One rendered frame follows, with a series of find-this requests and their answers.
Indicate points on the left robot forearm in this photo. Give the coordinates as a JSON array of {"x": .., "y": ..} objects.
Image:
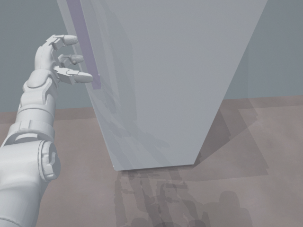
[{"x": 36, "y": 112}]

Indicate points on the handle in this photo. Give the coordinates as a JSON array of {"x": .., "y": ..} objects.
[{"x": 84, "y": 41}]

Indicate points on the robot left upper arm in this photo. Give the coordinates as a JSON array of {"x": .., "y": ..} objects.
[{"x": 26, "y": 169}]

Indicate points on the fridge door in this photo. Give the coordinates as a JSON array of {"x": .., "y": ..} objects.
[{"x": 165, "y": 67}]

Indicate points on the left robot hand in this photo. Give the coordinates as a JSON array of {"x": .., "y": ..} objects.
[{"x": 47, "y": 59}]

